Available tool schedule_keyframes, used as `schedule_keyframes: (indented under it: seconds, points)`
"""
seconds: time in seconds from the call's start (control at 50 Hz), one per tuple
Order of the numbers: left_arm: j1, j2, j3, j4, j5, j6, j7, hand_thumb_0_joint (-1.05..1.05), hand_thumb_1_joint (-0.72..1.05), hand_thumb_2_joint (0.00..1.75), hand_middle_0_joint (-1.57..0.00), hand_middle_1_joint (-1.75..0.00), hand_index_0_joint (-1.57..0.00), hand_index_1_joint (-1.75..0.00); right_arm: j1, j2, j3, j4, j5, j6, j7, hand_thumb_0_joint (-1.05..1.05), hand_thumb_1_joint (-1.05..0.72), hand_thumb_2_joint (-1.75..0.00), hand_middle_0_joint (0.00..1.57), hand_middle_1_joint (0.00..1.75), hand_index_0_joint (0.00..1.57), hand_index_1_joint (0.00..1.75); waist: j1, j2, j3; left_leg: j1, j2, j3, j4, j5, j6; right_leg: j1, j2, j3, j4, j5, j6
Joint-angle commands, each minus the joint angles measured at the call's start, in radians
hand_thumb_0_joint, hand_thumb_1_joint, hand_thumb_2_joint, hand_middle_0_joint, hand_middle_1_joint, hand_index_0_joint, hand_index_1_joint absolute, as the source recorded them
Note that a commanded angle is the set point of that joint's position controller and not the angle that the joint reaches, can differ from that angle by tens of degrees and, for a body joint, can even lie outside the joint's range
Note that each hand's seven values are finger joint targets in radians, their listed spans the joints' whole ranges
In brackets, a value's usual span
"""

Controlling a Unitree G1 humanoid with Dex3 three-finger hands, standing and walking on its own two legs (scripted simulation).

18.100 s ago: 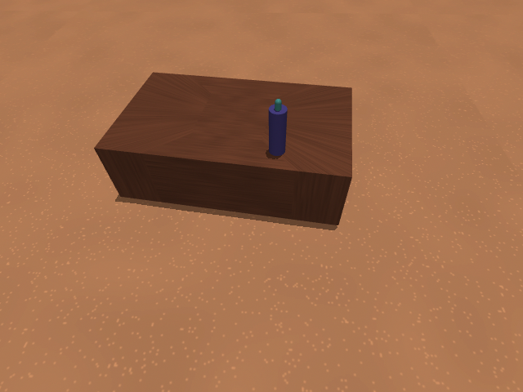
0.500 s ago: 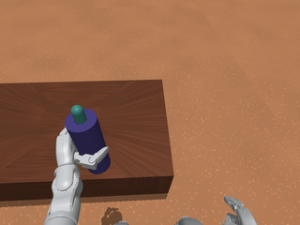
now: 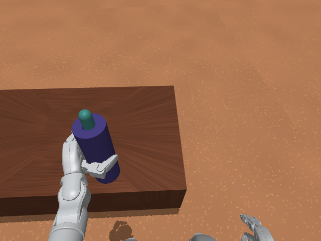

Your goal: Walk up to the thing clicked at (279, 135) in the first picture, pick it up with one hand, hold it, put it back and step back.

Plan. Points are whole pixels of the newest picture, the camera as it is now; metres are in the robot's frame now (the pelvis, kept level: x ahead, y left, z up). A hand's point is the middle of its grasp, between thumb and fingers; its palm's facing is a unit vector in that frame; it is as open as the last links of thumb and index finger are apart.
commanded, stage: hold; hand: left
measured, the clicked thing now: (97, 147) +0.33 +0.16 +0.05
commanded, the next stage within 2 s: crouch in 1.14 s
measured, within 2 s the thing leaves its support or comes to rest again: neither
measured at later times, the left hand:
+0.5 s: hand (99, 149) +0.33 +0.16 +0.04, palm faces +0.18 -0.98 -0.02, open 10.2 cm
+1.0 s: hand (100, 148) +0.33 +0.16 +0.04, palm faces +0.18 -0.98 -0.01, open 10.2 cm
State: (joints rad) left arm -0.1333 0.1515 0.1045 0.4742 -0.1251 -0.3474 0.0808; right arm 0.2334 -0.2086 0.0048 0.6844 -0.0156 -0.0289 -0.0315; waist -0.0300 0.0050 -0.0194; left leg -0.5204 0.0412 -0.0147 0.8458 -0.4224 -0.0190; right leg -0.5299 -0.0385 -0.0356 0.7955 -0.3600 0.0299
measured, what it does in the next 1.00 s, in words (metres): stands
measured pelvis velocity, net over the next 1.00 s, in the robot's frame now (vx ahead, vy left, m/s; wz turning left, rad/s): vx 0.00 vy -0.01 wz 0.00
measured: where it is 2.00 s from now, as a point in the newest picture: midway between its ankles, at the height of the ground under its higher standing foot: outside the picture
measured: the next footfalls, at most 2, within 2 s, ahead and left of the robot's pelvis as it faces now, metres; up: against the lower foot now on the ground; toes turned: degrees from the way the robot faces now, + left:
none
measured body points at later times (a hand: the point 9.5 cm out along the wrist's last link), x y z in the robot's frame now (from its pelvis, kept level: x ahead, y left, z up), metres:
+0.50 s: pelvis +0.00 +0.00 +0.00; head +0.04 +0.00 +0.45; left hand +0.32 +0.21 +0.04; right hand +0.13 -0.25 -0.11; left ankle +0.01 +0.13 -0.70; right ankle +0.03 -0.14 -0.70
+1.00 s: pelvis +0.00 -0.01 +0.00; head +0.04 +0.00 +0.45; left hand +0.32 +0.21 +0.04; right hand +0.13 -0.25 -0.11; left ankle +0.01 +0.13 -0.70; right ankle +0.03 -0.14 -0.70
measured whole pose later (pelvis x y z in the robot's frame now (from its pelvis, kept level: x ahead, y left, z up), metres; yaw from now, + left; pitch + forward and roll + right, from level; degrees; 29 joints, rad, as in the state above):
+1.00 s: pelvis +0.00 -0.01 +0.00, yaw +0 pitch +6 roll -1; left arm -0.13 0.15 0.11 0.45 -0.13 -0.35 0.07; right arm 0.22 -0.21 0.00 0.68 -0.01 -0.02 -0.03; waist -0.03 0.00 -0.02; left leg -0.51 0.04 -0.02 0.84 -0.42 -0.03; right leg -0.53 -0.04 -0.04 0.80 -0.37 0.02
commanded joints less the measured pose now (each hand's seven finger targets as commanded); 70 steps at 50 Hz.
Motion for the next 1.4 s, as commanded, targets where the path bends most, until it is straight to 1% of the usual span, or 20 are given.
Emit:
schedule_keyframes:
  seconds: [0.0, 0.16, 0.2, 0.28, 0.34, 0.4, 0.42, 0.46, 0.56, 0.62, 0.68, 0.7, 0.74, 0.9, 1.0, 1.04, 1.14, 1.18, 1.24, 1.38]
  points:
    - [-0.414, 0.149, 0.083, -0.348, -0.017, -0.144, 0.004, 0.00, 0.15, 1.32, -1.27, -1.46, -1.30, -1.46, -0.024, -0.126, -0.047, -0.119, 0.000, -0.035, -0.013, 0.00, -0.90, -0.90, 0.20, 0.30, 0.20, 0.30, 0.007, 0.050, -0.356, 0.108, -0.034, 0.006, -0.123, 0.273, 0.006, 0.167, 0.040, -0.011, -0.078, 0.268, -0.037]
    - [-0.444, 0.151, 0.066, -0.410, -0.022, -0.148, -0.003, 0.00, 0.12, 1.31, -1.27, -1.46, -1.29, -1.46, -0.021, -0.130, -0.049, -0.124, 0.000, -0.036, -0.017, 0.00, -0.91, -0.90, 0.20, 0.30, 0.20, 0.30, 0.003, 0.066, -0.390, 0.131, -0.036, 0.004, -0.116, 0.303, 0.006, 0.182, 0.040, -0.010, -0.069, 0.296, -0.038]
    - [-0.417, 0.119, 0.025, -0.383, -0.012, -0.136, -0.007, 0.00, 0.12, 1.31, -1.26, -1.45, -1.28, -1.45, -0.012, -0.135, -0.050, -0.124, -0.002, -0.031, -0.016, 0.00, -0.91, -0.90, 0.20, 0.30, 0.20, 0.30, -0.011, 0.083, -0.384, 0.157, -0.029, -0.002, -0.119, 0.338, -0.004, 0.154, 0.045, -0.017, -0.063, 0.303, -0.044]
    - [-0.432, 0.145, 0.069, -0.386, -0.024, -0.141, -0.002, 0.00, 0.13, 1.32, -1.28, -1.46, -1.30, -1.46, -0.020, -0.129, -0.052, -0.118, 0.003, -0.035, -0.012, 0.00, -0.90, -0.90, 0.20, 0.30, 0.20, 0.30, 0.007, 0.046, -0.344, 0.114, -0.033, 0.001, -0.128, 0.268, 0.005, 0.160, 0.042, -0.016, -0.078, 0.259, -0.039]
    - [-0.363, 0.099, 0.040, -0.311, -0.027, -0.133, -0.006, 0.00, 0.12, 1.32, -1.28, -1.47, -1.31, -1.47, -0.031, -0.127, -0.048, -0.122, 0.003, -0.033, -0.012, 0.00, -0.90, -0.90, 0.20, 0.30, 0.20, 0.30, -0.007, 0.013, -0.305, 0.101, -0.039, 0.007, -0.131, 0.229, 0.011, 0.149, 0.042, -0.013, -0.089, 0.232, -0.032]
    - [-0.381, 0.156, 0.098, -0.346, -0.025, -0.144, -0.002, 0.00, 0.12, 1.32, -1.26, -1.45, -1.28, -1.46, -0.030, -0.131, -0.054, -0.124, 0.004, -0.032, -0.010, 0.00, -0.90, -0.90, 0.20, 0.30, 0.20, 0.30, 0.013, 0.045, -0.356, 0.120, -0.038, 0.008, -0.123, 0.264, 0.006, 0.171, 0.041, -0.013, -0.079, 0.259, -0.035]
    - [-0.369, 0.139, 0.063, -0.367, -0.019, -0.143, -0.008, 0.00, 0.11, 1.32, -1.26, -1.46, -1.28, -1.46, -0.025, -0.130, -0.051, -0.128, 0.002, -0.029, -0.008, 0.00, -0.90, -0.90, 0.20, 0.30, 0.20, 0.30, 0.007, 0.042, -0.365, 0.119, -0.037, 0.006, -0.123, 0.283, 0.006, 0.176, 0.042, -0.014, -0.075, 0.274, -0.037]
    - [-0.398, 0.183, 0.097, -0.419, -0.013, -0.149, -0.003, 0.00, 0.14, 1.32, -1.26, -1.46, -1.29, -1.46, -0.023, -0.131, -0.055, -0.125, 0.004, -0.028, -0.007, 0.00, -0.90, -0.90, 0.20, 0.30, 0.20, 0.30, 0.012, 0.065, -0.366, 0.116, -0.040, 0.010, -0.124, 0.267, 0.006, 0.185, 0.039, -0.009, -0.078, 0.265, -0.035]
    - [-0.378, 0.124, 0.077, -0.322, -0.034, -0.138, -0.011, 0.00, 0.12, 1.32, -1.26, -1.46, -1.29, -1.46, -0.035, -0.128, -0.051, -0.124, 0.008, -0.031, -0.010, 0.00, -0.91, -0.90, 0.20, 0.30, 0.20, 0.30, -0.011, 0.028, -0.310, 0.101, -0.040, 0.011, -0.126, 0.232, 0.013, 0.151, 0.040, -0.006, -0.088, 0.245, -0.031]
    - [-0.414, 0.146, 0.060, -0.411, -0.026, -0.151, -0.014, 0.00, 0.12, 1.31, -1.26, -1.45, -1.28, -1.45, -0.029, -0.126, -0.049, -0.123, 0.006, -0.029, -0.012, 0.00, -0.90, -0.90, 0.20, 0.30, 0.20, 0.30, -0.007, 0.046, -0.343, 0.119, -0.039, 0.006, -0.131, 0.229, 0.011, 0.155, 0.039, -0.010, -0.083, 0.235, -0.034]
    - [-0.360, 0.122, 0.049, -0.353, -0.028, -0.146, -0.020, 0.00, 0.10, 1.30, -1.25, -1.45, -1.28, -1.45, -0.026, -0.131, -0.050, -0.122, 0.005, -0.037, -0.012, 0.00, -0.90, -0.90, 0.20, 0.30, 0.20, 0.30, -0.008, 0.040, -0.355, 0.123, -0.041, 0.008, -0.116, 0.272, 0.012, 0.166, 0.039, -0.008, -0.077, 0.278, -0.033]
    - [-0.430, 0.172, 0.078, -0.456, -0.030, -0.161, -0.016, 0.00, 0.10, 1.30, -1.25, -1.44, -1.27, -1.45, -0.027, -0.131, -0.053, -0.123, 0.006, -0.038, -0.013, 0.00, -0.90, -0.90, 0.20, 0.30, 0.20, 0.30, 0.003, 0.075, -0.401, 0.142, -0.044, 0.011, -0.112, 0.291, 0.012, 0.188, 0.034, -0.004, -0.073, 0.301, -0.033]
    - [-0.398, 0.139, 0.047, -0.421, -0.025, -0.146, -0.020, 0.00, 0.11, 1.29, -1.25, -1.44, -1.27, -1.44, -0.021, -0.132, -0.051, -0.126, 0.004, -0.036, -0.014, 0.00, -0.90, -0.90, 0.20, 0.30, 0.20, 0.30, -0.007, 0.068, -0.388, 0.154, -0.038, 0.004, -0.111, 0.327, 0.008, 0.175, 0.041, -0.010, -0.067, 0.322, -0.036]
    - [-0.409, 0.136, 0.074, -0.382, -0.034, -0.137, -0.004, 0.00, 0.11, 1.29, -1.25, -1.44, -1.27, -1.44, -0.038, -0.126, -0.047, -0.119, 0.006, -0.038, -0.014, 0.00, -0.90, -0.90, 0.20, 0.30, 0.20, 0.30, 0.000, 0.038, -0.312, 0.107, -0.036, 0.000, -0.139, 0.223, 0.009, 0.148, 0.043, -0.018, -0.090, 0.224, -0.036]
    - [-0.330, 0.141, 0.081, -0.325, -0.016, -0.132, -0.007, 0.00, 0.15, 1.30, -1.24, -1.44, -1.27, -1.44, -0.028, -0.130, -0.052, -0.121, 0.003, -0.028, -0.012, 0.00, -0.90, -0.90, 0.20, 0.30, 0.20, 0.30, 0.014, 0.049, -0.340, 0.125, -0.038, 0.008, -0.124, 0.295, 0.007, 0.172, 0.038, -0.014, -0.078, 0.286, -0.036]
    - [-0.407, 0.197, 0.120, -0.418, -0.020, -0.151, -0.008, 0.00, 0.16, 1.31, -1.26, -1.45, -1.28, -1.45, -0.024, -0.128, -0.054, -0.119, 0.005, -0.026, -0.012, 0.00, -0.90, -0.90, 0.20, 0.30, 0.20, 0.30, 0.021, 0.059, -0.381, 0.124, -0.041, 0.011, -0.120, 0.295, 0.010, 0.206, 0.034, -0.007, -0.078, 0.295, -0.033]
    - [-0.395, 0.121, 0.059, -0.352, -0.029, -0.136, -0.016, 0.00, 0.12, 1.30, -1.27, -1.46, -1.30, -1.46, -0.033, -0.119, -0.048, -0.121, 0.005, -0.028, -0.011, 0.00, -0.90, -0.90, 0.20, 0.30, 0.20, 0.30, -0.008, 0.024, -0.327, 0.101, -0.040, 0.012, -0.125, 0.240, 0.015, 0.163, 0.038, -0.005, -0.089, 0.257, -0.029]
    - [-0.421, 0.161, 0.091, -0.359, -0.029, -0.143, -0.016, 0.00, 0.14, 1.31, -1.26, -1.46, -1.29, -1.46, -0.041, -0.127, -0.052, -0.122, 0.007, -0.032, -0.013, 0.00, -0.90, -0.90, 0.20, 0.30, 0.20, 0.30, -0.006, 0.037, -0.326, 0.101, -0.044, 0.016, -0.131, 0.195, 0.018, 0.157, 0.033, 0.000, -0.103, 0.219, -0.027]
    - [-0.405, 0.143, 0.052, -0.408, -0.022, -0.147, -0.024, 0.00, 0.13, 1.30, -1.27, -1.42, -1.28, -1.42, -0.031, -0.130, -0.052, -0.124, 0.006, -0.036, -0.013, 0.00, -0.90, -0.90, 0.20, 0.30, 0.20, 0.30, -0.009, 0.051, -0.359, 0.138, -0.041, 0.009, -0.132, 0.237, 0.012, 0.163, 0.038, -0.008, -0.089, 0.244, -0.033]
    - [-0.442, 0.146, 0.076, -0.310, -0.031, -0.159, -0.024, 0.00, 0.14, 1.27, -1.29, -1.43, -1.31, -1.42, -0.025, -0.131, -0.054, -0.096, 0.007, -0.042, -0.011, 0.00, -0.90, -0.90, 0.20, 0.30, 0.20, 0.30, -0.018, 0.040, -0.297, 0.086, -0.039, 0.005, -0.119, 0.206, 0.015, 0.106, 0.037, -0.009, -0.077, 0.221, -0.035]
